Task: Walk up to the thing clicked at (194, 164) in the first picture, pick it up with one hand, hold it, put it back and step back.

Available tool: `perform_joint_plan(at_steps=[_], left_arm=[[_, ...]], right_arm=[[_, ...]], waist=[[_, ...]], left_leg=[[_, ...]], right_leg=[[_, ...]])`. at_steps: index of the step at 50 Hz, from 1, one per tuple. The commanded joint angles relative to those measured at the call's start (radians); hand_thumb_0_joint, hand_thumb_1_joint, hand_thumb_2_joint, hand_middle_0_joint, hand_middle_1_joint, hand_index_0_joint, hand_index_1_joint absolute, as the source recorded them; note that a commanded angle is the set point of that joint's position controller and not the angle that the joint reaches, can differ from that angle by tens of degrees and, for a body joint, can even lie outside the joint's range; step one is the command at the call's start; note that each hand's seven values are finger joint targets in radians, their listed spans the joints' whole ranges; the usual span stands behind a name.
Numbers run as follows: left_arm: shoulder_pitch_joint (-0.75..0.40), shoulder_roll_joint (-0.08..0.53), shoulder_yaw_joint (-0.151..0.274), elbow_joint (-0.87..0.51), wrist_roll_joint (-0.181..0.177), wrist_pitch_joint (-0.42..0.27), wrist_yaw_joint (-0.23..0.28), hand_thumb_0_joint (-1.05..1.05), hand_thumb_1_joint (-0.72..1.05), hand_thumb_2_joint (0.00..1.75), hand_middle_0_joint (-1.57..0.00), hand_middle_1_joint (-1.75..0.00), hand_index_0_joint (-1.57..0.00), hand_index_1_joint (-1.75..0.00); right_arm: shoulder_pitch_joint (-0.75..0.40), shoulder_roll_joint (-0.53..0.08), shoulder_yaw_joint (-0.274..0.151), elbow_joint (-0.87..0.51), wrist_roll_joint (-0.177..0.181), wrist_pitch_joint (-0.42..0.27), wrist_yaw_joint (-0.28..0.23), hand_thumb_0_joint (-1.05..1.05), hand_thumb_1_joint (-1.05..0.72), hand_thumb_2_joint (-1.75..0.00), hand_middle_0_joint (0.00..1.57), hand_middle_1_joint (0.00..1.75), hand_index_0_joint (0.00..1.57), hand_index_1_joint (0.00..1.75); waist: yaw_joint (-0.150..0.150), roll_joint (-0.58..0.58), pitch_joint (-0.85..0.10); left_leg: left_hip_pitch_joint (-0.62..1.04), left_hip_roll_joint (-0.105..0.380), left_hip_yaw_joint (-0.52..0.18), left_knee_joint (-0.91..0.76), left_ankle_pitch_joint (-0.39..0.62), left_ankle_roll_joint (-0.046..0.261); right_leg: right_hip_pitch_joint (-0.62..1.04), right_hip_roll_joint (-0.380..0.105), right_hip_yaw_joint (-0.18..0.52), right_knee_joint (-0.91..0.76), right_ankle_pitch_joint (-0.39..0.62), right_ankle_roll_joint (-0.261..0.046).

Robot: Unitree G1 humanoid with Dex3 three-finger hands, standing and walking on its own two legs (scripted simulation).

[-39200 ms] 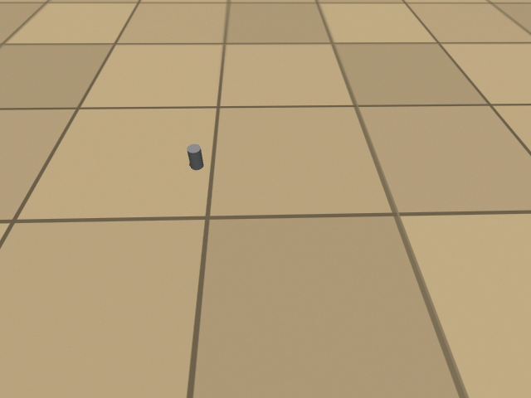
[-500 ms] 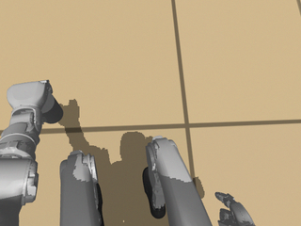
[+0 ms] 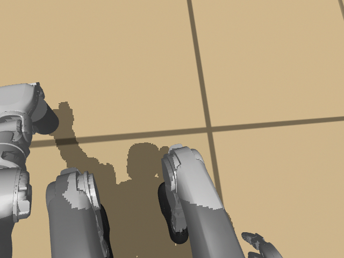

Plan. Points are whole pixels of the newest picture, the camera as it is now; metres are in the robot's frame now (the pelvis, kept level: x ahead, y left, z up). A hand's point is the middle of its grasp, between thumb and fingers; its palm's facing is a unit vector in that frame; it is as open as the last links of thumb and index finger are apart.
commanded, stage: lower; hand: left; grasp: from above
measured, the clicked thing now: (38, 116) +0.48 +0.22 -0.24
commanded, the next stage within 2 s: rest in 0.42 s
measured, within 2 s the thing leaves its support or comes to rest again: rests again in 0.54 s
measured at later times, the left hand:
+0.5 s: hand (37, 119) +0.47 +0.23 -0.25, palm faces -0.47 -0.05 -0.88, open 9.7 cm
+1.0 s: hand (36, 116) +0.48 +0.23 -0.26, palm faces -0.47 -0.07 -0.88, open 9.7 cm
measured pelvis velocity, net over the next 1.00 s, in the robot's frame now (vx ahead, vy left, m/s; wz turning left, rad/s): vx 0.00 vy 0.00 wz -0.07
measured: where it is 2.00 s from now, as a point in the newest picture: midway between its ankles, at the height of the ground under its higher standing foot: (140, 234)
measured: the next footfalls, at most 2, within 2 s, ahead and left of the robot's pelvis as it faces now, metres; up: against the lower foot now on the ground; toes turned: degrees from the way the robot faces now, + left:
none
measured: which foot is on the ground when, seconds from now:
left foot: down 0.00-1.00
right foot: down 0.00-1.00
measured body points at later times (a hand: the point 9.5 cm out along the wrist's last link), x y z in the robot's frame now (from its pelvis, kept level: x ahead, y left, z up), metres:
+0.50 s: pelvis +0.00 +0.00 -0.04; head +0.27 +0.05 +0.32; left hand +0.49 +0.23 -0.20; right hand +0.02 -0.28 -0.14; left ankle +0.08 +0.12 -0.35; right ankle +0.09 -0.12 -0.35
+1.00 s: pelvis +0.00 +0.00 -0.06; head +0.26 +0.05 +0.30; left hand +0.50 +0.24 -0.21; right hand +0.01 -0.26 -0.16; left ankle +0.08 +0.12 -0.35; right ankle +0.09 -0.12 -0.35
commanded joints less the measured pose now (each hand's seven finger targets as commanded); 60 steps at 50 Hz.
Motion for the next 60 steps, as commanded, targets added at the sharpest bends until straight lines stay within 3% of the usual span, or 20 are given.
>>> perform_joint_plan(at_steps=[1,5,8,11,14,16,22,24,27,34,35,39,40,43,48,52,54,57,58,60], left_arm=[[-0.432,0.266,0.024,-0.177,-0.014,0.005,0.056,0.0,0.63,0.96,-1.06,-0.73,-1.03,-0.75],[-0.423,0.252,0.014,-0.154,-0.014,0.007,0.042,0.0,0.65,1.0,-1.1,-0.7,-1.06,-0.74],[-0.443,0.232,-0.009,-0.112,-0.012,-0.001,0.03,0.0,0.68,0.99,-1.12,-0.71,-1.09,-0.75],[-0.433,0.27,0.003,-0.085,-0.014,-0.011,0.023,0.0,0.67,0.98,-1.11,-0.72,-1.08,-0.75],[-0.419,0.266,0.002,-0.094,-0.014,-0.023,0.03,0.0,0.7,0.97,-1.12,-0.75,-1.1,-0.77],[-0.442,0.311,0.027,-0.12,-0.011,-0.035,0.043,0.0,0.72,0.96,-1.12,-0.75,-1.1,-0.76],[-0.444,0.345,0.06,-0.181,0.007,-0.041,0.09,0.0,0.73,0.97,-1.14,-0.72,-1.11,-0.75],[-0.447,0.326,0.049,-0.191,0.002,-0.038,0.106,0.0,0.71,0.94,-1.13,-0.71,-1.11,-0.73],[-0.455,0.349,0.059,-0.189,0.006,-0.028,0.122,0.0,0.69,0.94,-1.1,-0.69,-1.08,-0.7],[-0.464,0.33,0.036,-0.053,-0.004,-0.011,0.116,0.0,0.64,0.93,-1.05,-0.71,-1.04,-0.73],[-0.432,0.34,0.043,-0.048,-0.01,-0.009,0.119,0.0,0.64,0.93,-1.05,-0.7,-1.03,-0.72],[-0.454,0.341,0.027,0.023,-0.002,-0.026,0.114,0.0,0.65,0.89,-1.04,-0.72,-1.03,-0.73],[-0.453,0.346,0.028,0.03,0.005,-0.032,0.11,0.0,0.65,0.89,-1.03,-0.73,-1.03,-0.73],[-0.435,0.353,0.027,0.059,0.005,-0.046,0.108,0.0,0.64,0.85,-1.01,-0.72,-1.02,-0.72],[-0.462,0.355,0.012,0.112,0.028,-0.078,0.123,0.0,0.63,0.81,-0.98,-0.75,-1.0,-0.73],[-0.47,0.381,0.018,0.128,0.045,-0.087,0.138,0.0,0.31,0.74,-0.66,-0.75,-0.69,-0.73],[-0.482,0.374,0.01,0.123,0.056,-0.086,0.145,0.0,0.15,0.71,-0.57,-0.73,-0.6,-0.71],[-0.5,0.393,0.024,0.119,0.058,-0.089,0.162,0.0,0.01,0.76,-0.49,-0.78,-0.51,-0.76],[-0.498,0.364,0.003,0.158,0.054,-0.084,0.159,0.0,-0.02,0.77,-0.47,-0.79,-0.49,-0.78],[-0.503,0.414,0.03,0.107,0.059,-0.086,0.171,0.0,-0.08,0.84,-0.45,-0.81,-0.45,-0.81]], right_arm=[[0.216,-0.237,-0.072,-0.01,0.001,-0.014,-0.017,0.0,-0.92,-0.91,0.2,0.3,0.2,0.3],[0.228,-0.241,-0.061,-0.004,0.001,-0.018,-0.011,0.0,-0.92,-0.91,0.2,0.3,0.2,0.3],[0.235,-0.254,-0.048,0.001,-0.002,-0.019,-0.005,0.0,-0.92,-0.9,0.2,0.3,0.2,0.3],[0.243,-0.259,-0.034,-0.005,-0.006,-0.023,0.003,0.0,-0.92,-0.9,0.2,0.3,0.2,0.3],[0.235,-0.263,-0.028,-0.005,-0.011,-0.026,0.009,0.0,-0.92,-0.9,0.2,0.3,0.2,0.3],[0.228,-0.275,-0.037,-0.01,-0.01,-0.026,0.009,0.0,-0.91,-0.9,0.2,0.3,0.2,0.3],[0.214,-0.278,-0.041,-0.022,-0.024,-0.028,0.02,0.0,-0.92,-0.9,0.2,0.3,0.2,0.3],[0.207,-0.276,-0.041,-0.019,-0.027,-0.029,0.021,0.0,-0.92,-0.9,0.2,0.3,0.2,0.3],[0.208,-0.278,-0.034,-0.017,-0.032,-0.03,0.024,0.0,-0.9,-0.9,0.2,0.3,0.2,0.3],[0.215,-0.283,-0.005,0.0,-0.045,-0.043,0.043,0.0,-0.91,-0.9,0.2,0.3,0.2,0.3],[0.205,-0.287,-0.004,-0.005,-0.039,-0.042,0.042,0.0,-0.9,-0.9,0.2,0.3,0.2,0.3],[0.208,-0.291,0.011,0.002,-0.039,-0.047,0.051,0.0,-0.9,-0.9,0.2,0.3,0.2,0.3],[0.221,-0.301,0.016,-0.004,-0.042,-0.052,0.055,0.0,-0.9,-0.9,0.2,0.3,0.2,0.3],[0.215,-0.308,0.021,-0.012,-0.039,-0.059,0.061,0.0,-0.9,-0.9,0.2,0.3,0.2,0.3],[0.219,-0.319,0.038,-0.022,-0.043,-0.071,0.066,0.0,-0.9,-0.9,0.2,0.3,0.2,0.3],[0.214,-0.32,0.044,-0.018,-0.05,-0.078,0.07,0.0,-0.89,-0.89,0.2,0.3,0.2,0.3],[0.211,-0.324,0.048,-0.023,-0.055,-0.085,0.073,0.0,-0.89,-0.89,0.2,0.3,0.2,0.3],[0.206,-0.338,0.042,-0.024,-0.057,-0.094,0.072,0.0,-0.89,-0.89,0.2,0.3,0.2,0.3],[0.2,-0.337,0.044,-0.021,-0.06,-0.102,0.076,0.0,-0.89,-0.89,0.2,0.3,0.2,0.3],[0.214,-0.341,0.042,-0.016,-0.06,-0.108,0.08,0.0,-0.89,-0.9,0.2,0.3,0.2,0.3]], waist=[[0.0,0.295,-0.761],[-0.009,0.287,-0.726],[-0.037,0.273,-0.677],[-0.04,0.231,-0.663],[-0.029,0.282,-0.694],[-0.028,0.307,-0.703],[-0.035,0.364,-0.729],[-0.035,0.365,-0.735],[-0.041,0.378,-0.733],[-0.077,0.312,-0.663],[-0.059,0.301,-0.664],[-0.081,0.258,-0.602],[-0.101,0.248,-0.577],[-0.093,0.24,-0.56],[-0.124,0.231,-0.52],[-0.113,0.26,-0.493],[-0.124,0.288,-0.479],[-0.122,0.294,-0.477],[-0.137,0.281,-0.437],[-0.123,0.302,-0.478]], left_leg=[[0.562,-0.018,0.064,-0.213,0.169,0.027],[0.553,-0.018,0.052,-0.2,0.182,0.025],[0.497,-0.018,0.047,-0.184,0.185,0.028],[0.45,-0.019,0.055,-0.139,0.207,0.039],[0.482,-0.017,0.05,-0.13,0.235,0.028],[0.479,-0.017,0.048,-0.122,0.229,0.025],[0.502,-0.013,0.049,-0.098,0.223,0.019],[0.495,-0.01,0.051,-0.089,0.211,0.02],[0.473,-0.01,0.055,-0.07,0.219,0.023],[0.39,-0.007,0.044,-0.023,0.196,0.035],[0.386,-0.006,0.04,-0.03,0.203,0.035],[0.326,-0.005,0.033,-0.005,0.196,0.041],[0.323,-0.009,0.027,-0.005,0.181,0.041],[0.308,-0.008,0.022,-0.008,0.164,0.041],[0.282,-0.009,0.011,0.0,0.138,0.042],[0.269,-0.009,0.012,-0.002,0.1,0.04],[0.29,-0.009,0.011,-0.004,0.095,0.035],[0.305,-0.008,-0.005,-0.022,0.053,0.03],[0.295,-0.005,-0.008,-0.012,0.028,0.031],[0.3,-0.006,-0.002,-0.012,0.056,0.031]], right_leg=[[0.347,0.008,-0.058,-0.235,0.224,-0.057],[0.323,0.005,-0.067,-0.213,0.236,-0.057],[0.313,0.008,-0.078,-0.195,0.244,-0.055],[0.358,0.012,-0.075,-0.194,0.273,-0.044],[0.346,0.014,-0.084,-0.159,0.294,-0.047],[0.325,0.016,-0.09,-0.138,0.287,-0.051],[0.305,0.017,-0.098,-0.104,0.286,-0.054],[0.295,0.022,-0.098,-0.102,0.282,-0.054],[0.306,0.023,-0.095,-0.097,0.297,-0.05],[0.31,0.031,-0.108,-0.087,0.281,-0.044],[0.314,0.035,-0.111,-0.089,0.286,-0.044],[0.308,0.045,-0.12,-0.077,0.287,-0.042],[0.294,0.04,-0.129,-0.072,0.268,-0.042],[0.286,0.046,-0.135,-0.072,0.242,-0.044],[0.267,0.051,-0.149,-0.069,0.219,-0.041],[0.245,0.052,-0.149,-0.069,0.178,-0.044],[0.223,0.051,-0.156,-0.061,0.172,-0.047],[0.185,0.048,-0.167,-0.062,0.132,-0.05],[0.155,0.045,-0.167,-0.058,0.116,-0.049],[0.194,0.047,-0.162,-0.063,0.138,-0.047]])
